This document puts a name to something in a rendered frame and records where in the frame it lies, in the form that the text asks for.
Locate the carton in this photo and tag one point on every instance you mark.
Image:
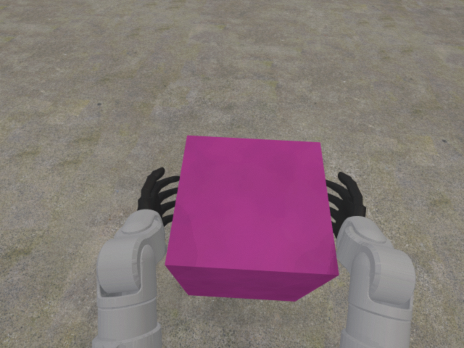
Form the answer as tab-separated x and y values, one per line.
251	220

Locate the left robot hand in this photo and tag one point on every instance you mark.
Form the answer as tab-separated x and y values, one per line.
151	198

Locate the right robot hand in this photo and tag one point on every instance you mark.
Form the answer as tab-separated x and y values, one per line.
351	205

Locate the left robot forearm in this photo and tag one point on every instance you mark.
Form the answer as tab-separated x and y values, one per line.
126	284

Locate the right robot forearm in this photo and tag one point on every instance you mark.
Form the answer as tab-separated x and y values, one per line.
381	287

